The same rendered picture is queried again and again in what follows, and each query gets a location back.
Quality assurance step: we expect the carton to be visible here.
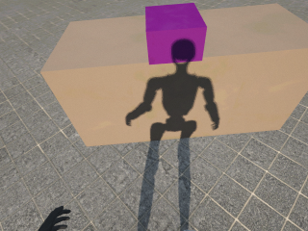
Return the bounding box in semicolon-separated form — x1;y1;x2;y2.
145;3;207;65

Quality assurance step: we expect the left robot hand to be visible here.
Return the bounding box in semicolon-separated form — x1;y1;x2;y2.
38;206;71;231

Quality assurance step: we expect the pedestal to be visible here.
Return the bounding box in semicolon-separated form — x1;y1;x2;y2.
40;3;308;147

